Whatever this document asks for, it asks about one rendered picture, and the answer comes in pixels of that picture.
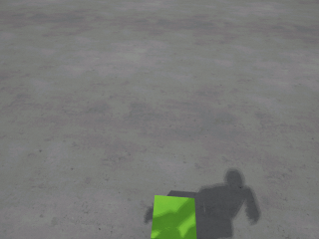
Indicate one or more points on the carton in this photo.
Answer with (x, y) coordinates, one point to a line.
(173, 218)

